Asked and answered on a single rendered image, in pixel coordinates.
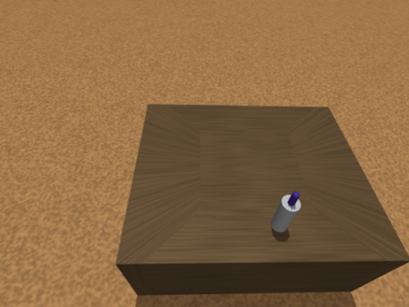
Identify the bottle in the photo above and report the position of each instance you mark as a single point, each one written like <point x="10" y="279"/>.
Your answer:
<point x="286" y="211"/>

